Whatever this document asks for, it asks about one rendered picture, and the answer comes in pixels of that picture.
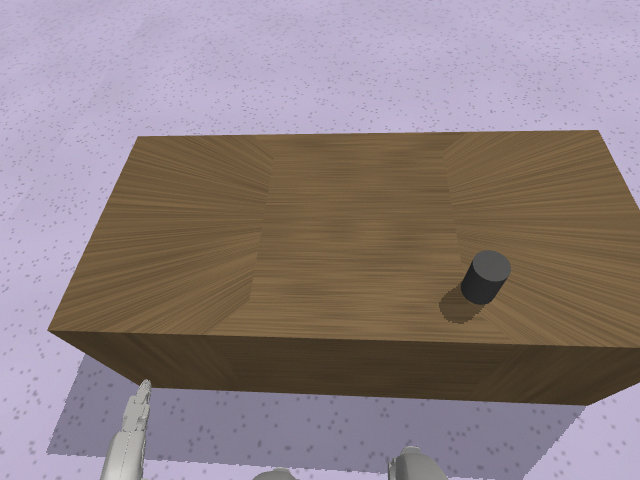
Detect left robot hand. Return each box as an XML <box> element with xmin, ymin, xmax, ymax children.
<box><xmin>100</xmin><ymin>379</ymin><xmax>151</xmax><ymax>480</ymax></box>

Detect can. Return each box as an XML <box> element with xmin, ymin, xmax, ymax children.
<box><xmin>461</xmin><ymin>250</ymin><xmax>511</xmax><ymax>305</ymax></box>

